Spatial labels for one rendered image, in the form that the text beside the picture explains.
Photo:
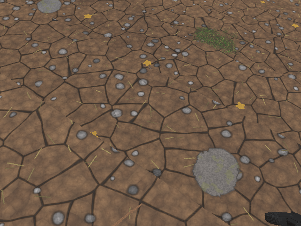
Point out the right robot hand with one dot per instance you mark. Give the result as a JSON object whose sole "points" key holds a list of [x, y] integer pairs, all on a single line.
{"points": [[283, 218]]}

